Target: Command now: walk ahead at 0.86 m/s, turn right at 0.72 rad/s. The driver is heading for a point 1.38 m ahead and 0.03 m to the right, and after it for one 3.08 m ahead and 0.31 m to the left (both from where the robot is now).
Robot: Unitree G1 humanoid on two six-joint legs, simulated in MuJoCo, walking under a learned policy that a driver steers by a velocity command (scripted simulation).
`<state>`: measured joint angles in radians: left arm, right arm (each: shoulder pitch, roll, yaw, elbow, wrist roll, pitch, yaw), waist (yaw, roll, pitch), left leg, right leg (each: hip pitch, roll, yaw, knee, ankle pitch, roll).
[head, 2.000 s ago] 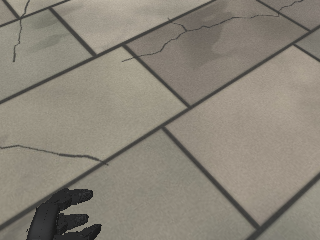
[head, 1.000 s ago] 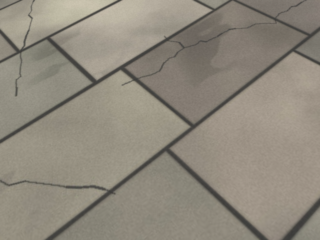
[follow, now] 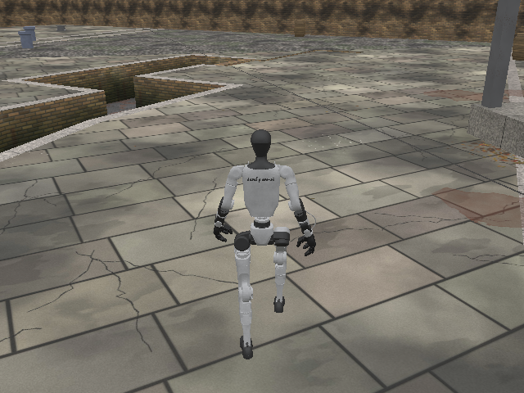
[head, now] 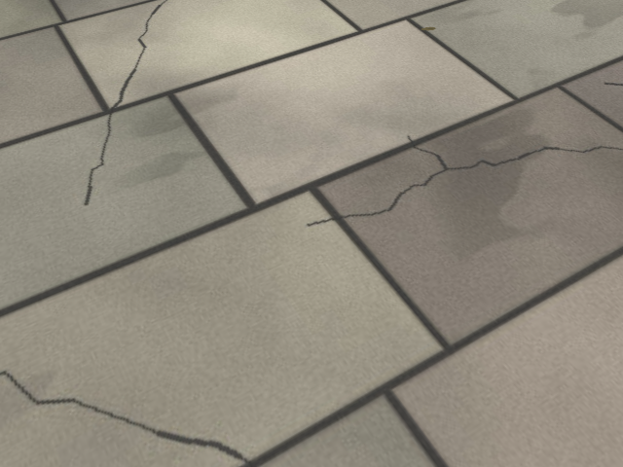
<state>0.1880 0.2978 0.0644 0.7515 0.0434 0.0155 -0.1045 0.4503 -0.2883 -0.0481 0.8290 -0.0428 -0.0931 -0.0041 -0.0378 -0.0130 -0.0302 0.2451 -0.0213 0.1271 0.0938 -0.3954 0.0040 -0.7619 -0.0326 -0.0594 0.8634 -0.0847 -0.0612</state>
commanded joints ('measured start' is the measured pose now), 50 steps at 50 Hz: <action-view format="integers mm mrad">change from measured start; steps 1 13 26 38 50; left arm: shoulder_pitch -208 172 153 -169 296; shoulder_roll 33 83 188 50 290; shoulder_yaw -18 6 8 -102 30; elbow -153 21 55 -217 -66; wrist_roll -10 -29 8 16 22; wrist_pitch -19 -95 -125 -86 -113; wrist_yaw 5 94 159 84 122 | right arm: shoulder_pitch -21 -132 0 -62 48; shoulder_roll -140 -70 -174 -177 -53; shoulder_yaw -24 33 -4 -47 -7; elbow -20 -114 -12 -7 -49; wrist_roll -4 -12 29 36 53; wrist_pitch -13 36 47 -1 -13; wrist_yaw -14 36 54 12 15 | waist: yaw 0 -1 -162 52 118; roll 114 34 -96 -27 -334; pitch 157 101 -78 193 -367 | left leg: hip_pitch -96 -919 -397 -810 -986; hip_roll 274 186 -139 22 -89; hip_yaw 79 -165 63 -524 -277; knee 83 1198 560 -2 1331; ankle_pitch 1038 122 486 161 -35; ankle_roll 87 20 147 333 109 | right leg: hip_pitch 60 569 861 281 1189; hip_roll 45 -66 -108 -83 -417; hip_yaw -128 360 -65 96 1005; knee -121 -674 -305 39 -593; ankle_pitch -105 -120 1408 -46 -692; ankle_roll -100 -200 93 130 -162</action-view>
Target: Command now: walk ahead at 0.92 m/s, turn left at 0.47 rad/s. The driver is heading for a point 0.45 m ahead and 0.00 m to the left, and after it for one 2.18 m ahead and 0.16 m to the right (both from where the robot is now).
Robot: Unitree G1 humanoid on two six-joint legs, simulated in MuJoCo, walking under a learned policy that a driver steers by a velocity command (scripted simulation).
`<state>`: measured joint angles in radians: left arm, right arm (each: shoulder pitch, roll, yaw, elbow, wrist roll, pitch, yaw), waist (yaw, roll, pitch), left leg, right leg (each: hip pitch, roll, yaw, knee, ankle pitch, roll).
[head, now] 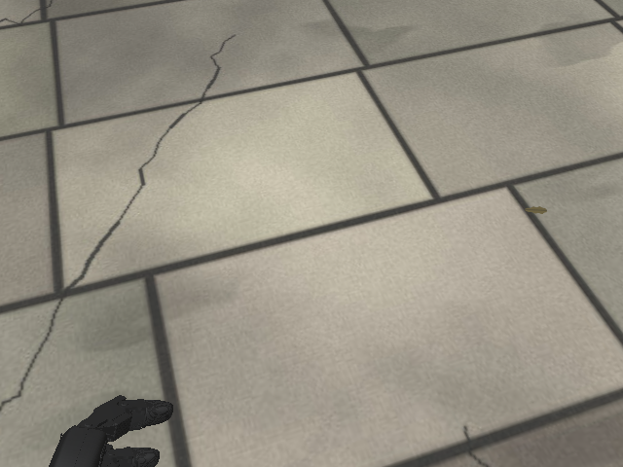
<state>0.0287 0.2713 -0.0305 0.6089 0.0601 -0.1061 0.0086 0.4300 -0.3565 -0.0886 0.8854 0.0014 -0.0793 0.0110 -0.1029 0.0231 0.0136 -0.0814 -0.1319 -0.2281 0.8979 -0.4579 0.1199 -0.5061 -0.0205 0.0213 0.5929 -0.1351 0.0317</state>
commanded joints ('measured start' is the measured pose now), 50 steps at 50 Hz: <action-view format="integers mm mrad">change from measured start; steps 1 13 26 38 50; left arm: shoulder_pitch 353 260 356 231 43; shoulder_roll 205 216 73 200 -37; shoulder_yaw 108 115 67 123 87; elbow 60 178 210 198 90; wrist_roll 0 -93 -62 -68 -33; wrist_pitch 9 -32 93 70 43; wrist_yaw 1 15 40 29 -25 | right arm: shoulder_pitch -56 -304 -359 -291 179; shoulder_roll -37 5 -15 -46 -183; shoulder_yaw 25 63 42 3 -25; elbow -101 -216 -178 -126 -23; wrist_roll -12 -7 -38 28 -46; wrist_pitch -14 -21 33 32 -2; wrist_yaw -6 49 8 -18 -5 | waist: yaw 184 59 156 132 -102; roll -184 -145 76 -305 324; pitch -197 -72 -171 57 -36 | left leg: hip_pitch -728 -178 -255 -507 343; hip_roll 94 82 320 117 503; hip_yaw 95 215 -10 226 -358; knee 516 -345 -540 0 -763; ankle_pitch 123 599 976 13 -387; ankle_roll -10 -77 155 -91 26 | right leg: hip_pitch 782 290 200 214 -441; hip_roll -377 -152 -44 -326 75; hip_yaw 730 3 28 473 -21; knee -321 -318 282 -493 388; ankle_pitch -524 608 -315 -697 -405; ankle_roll -239 -147 58 -229 -117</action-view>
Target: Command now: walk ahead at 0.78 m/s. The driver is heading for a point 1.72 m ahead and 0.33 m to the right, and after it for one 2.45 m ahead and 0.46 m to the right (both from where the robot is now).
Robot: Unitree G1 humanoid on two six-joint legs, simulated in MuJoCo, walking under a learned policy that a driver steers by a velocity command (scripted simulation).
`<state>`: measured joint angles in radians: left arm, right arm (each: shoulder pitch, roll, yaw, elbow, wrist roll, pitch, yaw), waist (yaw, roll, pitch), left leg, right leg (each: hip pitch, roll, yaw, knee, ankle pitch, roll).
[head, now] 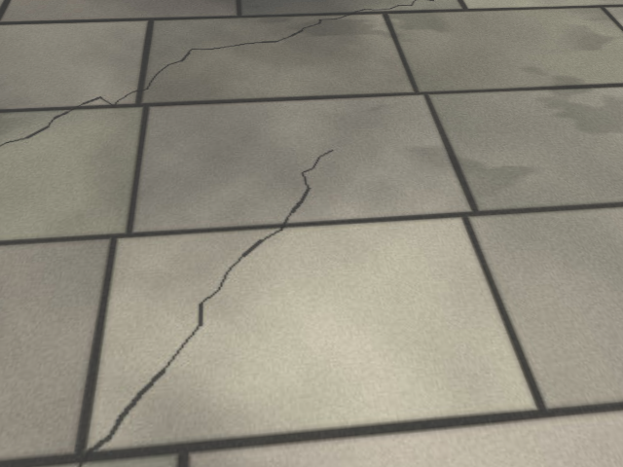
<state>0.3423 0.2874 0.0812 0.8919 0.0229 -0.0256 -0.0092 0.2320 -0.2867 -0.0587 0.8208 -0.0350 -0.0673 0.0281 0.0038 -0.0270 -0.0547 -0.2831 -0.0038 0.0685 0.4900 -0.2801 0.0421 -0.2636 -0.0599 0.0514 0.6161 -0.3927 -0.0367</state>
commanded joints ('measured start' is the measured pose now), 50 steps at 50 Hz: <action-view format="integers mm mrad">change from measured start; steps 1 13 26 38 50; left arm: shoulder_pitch -284 -389 -224 -203 -247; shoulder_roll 7 -26 143 118 82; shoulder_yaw -17 -35 29 2 4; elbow -214 -234 -337 -297 -285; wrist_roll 12 -77 -30 -24 -15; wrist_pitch -41 -45 -18 42 31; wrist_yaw -8 -58 -8 48 43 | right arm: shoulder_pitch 308 161 51 -92 49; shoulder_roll -253 -92 -156 -77 -178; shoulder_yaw -61 -11 -17 -8 -56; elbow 33 31 -175 -242 -241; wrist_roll -13 40 26 24 38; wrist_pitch -9 -48 -8 51 51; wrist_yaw -31 -52 -64 -87 -55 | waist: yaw -158 -61 -44 16 -30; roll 233 104 84 -77 289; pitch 68 175 -55 -60 -22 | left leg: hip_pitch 453 236 -353 -317 112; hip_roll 453 208 42 66 287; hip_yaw -807 63 -221 -175 -633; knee -375 -349 857 434 -117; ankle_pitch -646 505 -123 112 507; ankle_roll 196 56 -89 -149 217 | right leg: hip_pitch -766 -435 75 -24 -211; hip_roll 35 7 -103 -17 209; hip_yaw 58 -76 467 316 -8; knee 480 101 -339 -260 232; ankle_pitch -36 478 399 287 -113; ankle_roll -68 -14 -279 -162 44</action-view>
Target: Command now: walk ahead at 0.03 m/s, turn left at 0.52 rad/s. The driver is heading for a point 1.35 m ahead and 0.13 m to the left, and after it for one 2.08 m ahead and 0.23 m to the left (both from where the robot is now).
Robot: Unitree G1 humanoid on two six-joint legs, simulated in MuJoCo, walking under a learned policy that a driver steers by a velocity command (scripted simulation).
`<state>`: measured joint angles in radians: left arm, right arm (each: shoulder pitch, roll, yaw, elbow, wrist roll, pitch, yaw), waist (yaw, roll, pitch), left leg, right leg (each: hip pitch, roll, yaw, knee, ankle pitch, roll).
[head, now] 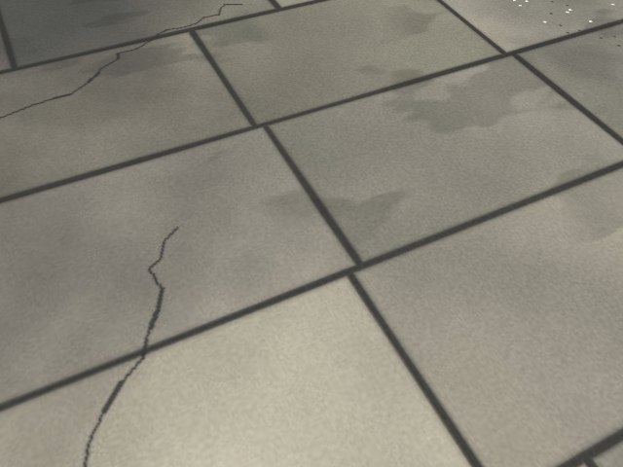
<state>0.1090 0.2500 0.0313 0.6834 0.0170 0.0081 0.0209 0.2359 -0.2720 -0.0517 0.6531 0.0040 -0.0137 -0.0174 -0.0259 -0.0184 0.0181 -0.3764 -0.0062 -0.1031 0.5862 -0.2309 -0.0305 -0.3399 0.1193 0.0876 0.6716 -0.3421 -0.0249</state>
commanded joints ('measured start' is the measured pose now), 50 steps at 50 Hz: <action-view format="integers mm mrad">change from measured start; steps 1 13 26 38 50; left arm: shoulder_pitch -34 92 309 178 -88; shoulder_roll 117 262 193 107 69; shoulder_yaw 58 107 71 47 19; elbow -88 -37 64 15 -36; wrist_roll -12 44 7 -18 7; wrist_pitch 2 -20 -80 -77 -11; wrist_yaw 9 -26 -41 -35 -123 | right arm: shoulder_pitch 74 -10 -167 160 188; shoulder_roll -203 -146 -89 -203 -61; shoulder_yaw -70 -83 -31 -46 -5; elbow -76 -140 -100 -12 148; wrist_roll -8 14 -60 -68 -37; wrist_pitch -5 38 16 -55 -103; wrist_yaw -14 -29 89 4 9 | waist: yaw -28 26 111 -76 19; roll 269 -241 -156 148 78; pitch -104 -113 73 -81 169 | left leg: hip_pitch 253 -302 -346 546 357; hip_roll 313 -102 41 422 222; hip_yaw -515 -138 118 -469 315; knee -230 303 280 -369 -517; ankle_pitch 472 -362 76 -596 349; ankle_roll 315 20 -7 118 45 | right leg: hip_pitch -212 230 200 -530 -523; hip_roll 24 -499 -305 -133 -207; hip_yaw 6 569 172 40 -159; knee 335 -470 -605 566 352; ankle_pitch -293 -71 -189 -22 349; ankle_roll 44 -217 -133 -101 -82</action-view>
